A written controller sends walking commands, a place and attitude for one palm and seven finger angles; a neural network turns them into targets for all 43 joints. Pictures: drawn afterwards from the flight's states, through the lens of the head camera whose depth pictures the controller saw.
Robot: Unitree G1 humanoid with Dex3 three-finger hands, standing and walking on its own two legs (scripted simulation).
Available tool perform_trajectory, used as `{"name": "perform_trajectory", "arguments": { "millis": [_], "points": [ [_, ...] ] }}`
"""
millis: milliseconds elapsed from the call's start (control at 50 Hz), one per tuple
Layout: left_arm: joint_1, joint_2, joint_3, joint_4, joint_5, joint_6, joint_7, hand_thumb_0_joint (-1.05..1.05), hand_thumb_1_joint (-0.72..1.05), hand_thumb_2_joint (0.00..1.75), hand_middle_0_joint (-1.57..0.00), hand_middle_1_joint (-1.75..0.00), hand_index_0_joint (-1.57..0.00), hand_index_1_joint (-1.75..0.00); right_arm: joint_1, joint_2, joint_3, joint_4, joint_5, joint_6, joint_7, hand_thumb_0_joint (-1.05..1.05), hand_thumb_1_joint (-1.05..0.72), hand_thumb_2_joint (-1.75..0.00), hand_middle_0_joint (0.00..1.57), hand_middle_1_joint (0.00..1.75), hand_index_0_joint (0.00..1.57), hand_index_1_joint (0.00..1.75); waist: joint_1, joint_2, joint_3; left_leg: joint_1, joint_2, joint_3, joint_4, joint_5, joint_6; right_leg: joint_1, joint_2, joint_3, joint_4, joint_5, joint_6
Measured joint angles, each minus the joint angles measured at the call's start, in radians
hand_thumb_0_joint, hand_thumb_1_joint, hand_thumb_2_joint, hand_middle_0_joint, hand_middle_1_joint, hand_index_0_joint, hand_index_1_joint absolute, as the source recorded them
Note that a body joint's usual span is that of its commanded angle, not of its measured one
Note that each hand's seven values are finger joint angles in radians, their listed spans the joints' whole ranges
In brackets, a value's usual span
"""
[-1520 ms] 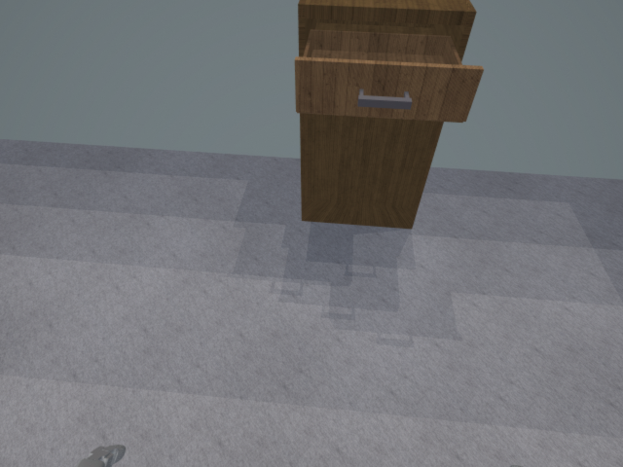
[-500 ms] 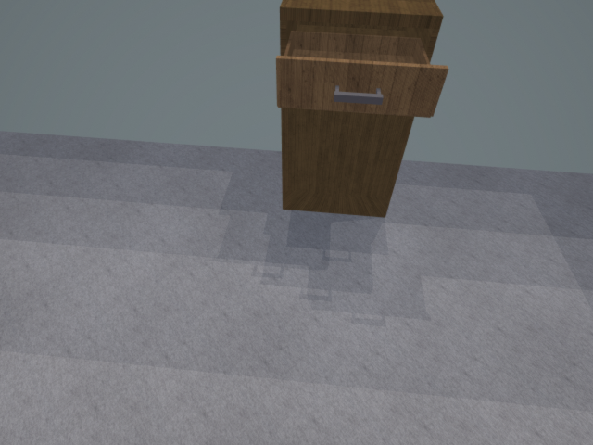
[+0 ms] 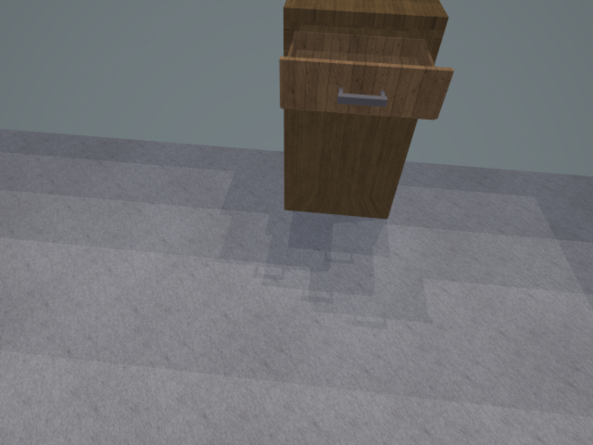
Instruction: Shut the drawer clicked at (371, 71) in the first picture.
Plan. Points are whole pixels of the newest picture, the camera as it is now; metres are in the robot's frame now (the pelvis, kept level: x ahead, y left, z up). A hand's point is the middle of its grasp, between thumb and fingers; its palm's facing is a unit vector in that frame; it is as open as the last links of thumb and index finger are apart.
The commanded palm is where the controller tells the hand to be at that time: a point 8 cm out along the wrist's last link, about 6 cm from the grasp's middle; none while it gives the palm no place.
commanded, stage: walk to a spot facing it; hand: left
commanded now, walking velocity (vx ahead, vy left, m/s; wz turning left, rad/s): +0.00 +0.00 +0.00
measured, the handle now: (361, 96) +0.96 -0.12 +0.00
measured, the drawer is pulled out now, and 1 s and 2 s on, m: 0.28 0.28 0.28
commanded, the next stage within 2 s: none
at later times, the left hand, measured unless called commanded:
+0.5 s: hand out of the picture +0.04 +0.17 -0.18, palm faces -0.13 -0.95 -0.28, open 7.4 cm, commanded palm none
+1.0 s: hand out of the picture +0.11 +0.18 -0.17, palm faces -0.30 -0.93 -0.20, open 7.4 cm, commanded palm none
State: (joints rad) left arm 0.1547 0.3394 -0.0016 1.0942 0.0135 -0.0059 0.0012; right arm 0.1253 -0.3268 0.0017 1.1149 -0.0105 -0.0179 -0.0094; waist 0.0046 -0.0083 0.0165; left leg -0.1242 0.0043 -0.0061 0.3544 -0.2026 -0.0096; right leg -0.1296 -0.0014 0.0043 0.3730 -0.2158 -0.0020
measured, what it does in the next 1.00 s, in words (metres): lifts its left foot, turning right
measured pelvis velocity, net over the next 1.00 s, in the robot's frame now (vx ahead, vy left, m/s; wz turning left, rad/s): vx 0.07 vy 0.00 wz -0.45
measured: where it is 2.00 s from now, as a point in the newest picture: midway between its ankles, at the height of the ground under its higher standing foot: (340, 394)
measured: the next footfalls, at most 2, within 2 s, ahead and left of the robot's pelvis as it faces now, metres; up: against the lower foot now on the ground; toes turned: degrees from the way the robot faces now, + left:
left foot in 1.06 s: +0.22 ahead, +0.07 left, +0.00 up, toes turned -28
right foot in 1.72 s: +0.33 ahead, -0.20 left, +0.00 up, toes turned -63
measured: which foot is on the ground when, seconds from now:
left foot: down 0.00-0.42, up 0.44-1.00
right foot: down 0.00-1.00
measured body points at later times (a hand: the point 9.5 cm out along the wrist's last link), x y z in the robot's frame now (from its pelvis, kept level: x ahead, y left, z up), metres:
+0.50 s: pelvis -0.02 -0.03 -0.02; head +0.00 -0.06 +0.43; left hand +0.05 +0.22 -0.15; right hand -0.01 -0.29 -0.18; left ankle -0.02 +0.12 -0.70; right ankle -0.02 -0.10 -0.75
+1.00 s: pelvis +0.07 +0.00 +0.00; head +0.08 +0.00 +0.45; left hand +0.13 +0.23 -0.16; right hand +0.09 -0.28 -0.12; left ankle +0.17 +0.09 -0.72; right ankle -0.01 -0.10 -0.75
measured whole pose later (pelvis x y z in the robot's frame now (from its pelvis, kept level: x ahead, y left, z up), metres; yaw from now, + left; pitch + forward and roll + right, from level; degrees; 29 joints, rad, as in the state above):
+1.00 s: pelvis +0.07 +0.00 +0.00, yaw -26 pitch +2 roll -1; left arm 0.45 0.19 0.06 0.98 0.03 -0.03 0.00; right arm 0.15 -0.20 -0.06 0.90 -0.02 -0.01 0.01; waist 0.08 -0.01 -0.03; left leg -0.45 0.03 -0.01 0.74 -0.30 -0.06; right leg -0.13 0.11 0.24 0.36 -0.25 -0.03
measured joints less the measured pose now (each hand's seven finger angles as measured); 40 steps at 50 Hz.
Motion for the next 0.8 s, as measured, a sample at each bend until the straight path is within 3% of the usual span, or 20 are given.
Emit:
{"name": "perform_trajectory", "arguments": {
  "millis": [140,300,380,400,420,440,480,560,660,800],
  "points": [
    [0.009,-0.001,0.008,-0.013,0.0,0.01,0.002,0.0,0.9,0.9,-0.21,-0.3,-0.2,-0.3,-0.01,0.005,-0.005,-0.015,-0.002,0.002,-0.007,0.01,-0.9,-0.89,0.2,0.3,0.2,0.3,0.011,0.002,0.003,-0.003,0.009,0.02,0.016,-0.012,-0.002,-0.012,0.009,0.02,0.016,-0.002,-0.001],
    [0.056,-0.04,0.026,-0.075,0.005,0.057,-0.001,0.0,0.9,0.9,-0.2,-0.3,-0.2,-0.3,0.012,0.068,-0.023,-0.1,-0.004,0.026,-0.018,0.01,-0.9,-0.89,0.2,0.3,0.2,0.3,0.017,-0.019,0.031,-0.056,0.026,0.1,0.126,-0.07,-0.006,-0.131,0.027,0.084,0.196,-0.058,-0.003],
    [0.081,-0.072,0.037,-0.108,0.007,0.069,-0.011,0.0,0.9,0.9,-0.2,-0.3,-0.2,-0.3,0.03,0.093,-0.035,-0.126,-0.008,0.033,-0.013,0.01,-0.9,-0.89,0.2,0.3,0.2,0.3,0.028,-0.017,0.065,-0.067,0.049,0.157,0.195,-0.108,-0.018,-0.192,0.006,0.016,0.348,-0.182,0.009],
    [0.091,-0.082,0.039,-0.117,0.008,0.068,-0.014,0.0,0.9,0.9,-0.2,-0.3,-0.2,-0.3,0.036,0.094,-0.038,-0.129,-0.009,0.036,-0.012,0.01,-0.9,-0.89,0.2,0.3,0.2,0.3,0.031,-0.008,0.069,-0.074,0.061,0.167,0.224,-0.124,-0.025,-0.186,0.002,-0.001,0.335,-0.164,0.009],
    [0.099,-0.094,0.041,-0.123,0.01,0.063,-0.016,0.0,0.9,0.9,-0.2,-0.3,-0.2,-0.3,0.041,0.091,-0.043,-0.132,-0.008,0.041,-0.011,0.01,-0.9,-0.89,0.2,0.3,0.2,0.3,0.03,0.013,0.073,-0.09,0.084,0.168,0.268,-0.146,-0.034,-0.183,0.013,-0.017,0.321,-0.116,-0.012],
    [0.106,-0.106,0.041,-0.129,0.014,0.056,-0.016,0.0,0.9,0.9,-0.2,-0.3,-0.2,-0.3,0.046,0.09,-0.048,-0.132,-0.006,0.049,-0.011,0.01,-0.9,-0.89,0.2,0.3,0.2,0.3,0.024,0.029,0.074,-0.125,0.095,0.151,0.347,-0.203,-0.037,-0.189,0.027,-0.026,0.329,-0.109,-0.037],
    [0.12,-0.123,0.04,-0.139,0.011,0.043,-0.009,0.0,0.9,0.9,-0.2,-0.3,-0.2,-0.3,0.058,0.093,-0.054,-0.127,-0.005,0.069,-0.01,0.01,-0.9,-0.89,0.2,0.3,0.2,0.3,0.021,0.036,0.069,-0.21,0.07,0.082,0.537,-0.281,-0.034,-0.186,0.037,-0.034,0.313,-0.115,-0.071],
    [0.164,-0.151,0.043,-0.145,0.003,0.027,-0.003,0.0,0.9,0.9,-0.21,-0.3,-0.2,-0.3,0.068,0.094,-0.061,-0.121,-0.012,0.068,0.007,0.01,-0.9,-0.89,0.2,0.3,0.2,0.3,0.036,0.028,0.05,-0.322,0.051,0.031,0.74,-0.161,-0.036,-0.138,0.062,-0.001,0.162,-0.035,-0.087],
    [0.223,-0.171,0.042,-0.13,0.002,-0.002,-0.009,0.0,0.9,0.9,-0.21,-0.3,-0.2,-0.3,0.071,0.082,-0.076,-0.141,-0.021,0.044,0.015,0.01,-0.9,-0.89,0.2,0.3,0.2,0.3,0.03,0.024,0.016,-0.387,0.065,0.005,0.773,-0.04,-0.052,-0.096,0.086,0.054,0.026,0.039,-0.09],
    [0.271,-0.179,0.05,-0.113,0.01,-0.024,-0.008,0.0,0.9,0.9,-0.21,-0.3,-0.2,-0.3,0.065,0.076,-0.084,-0.157,-0.025,0.035,0.013,0.01,-0.91,-0.89,0.2,0.3,0.2,0.3,0.04,0.029,-0.024,-0.417,0.08,-0.02,0.705,-0.017,-0.069,-0.059,0.113,0.123,-0.036,0.052,-0.084]
  ]
}}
